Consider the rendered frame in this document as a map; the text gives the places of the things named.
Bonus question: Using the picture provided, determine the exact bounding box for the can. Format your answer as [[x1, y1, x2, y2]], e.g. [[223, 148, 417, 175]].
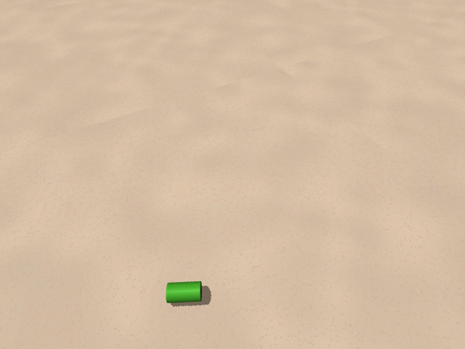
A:
[[166, 281, 202, 303]]

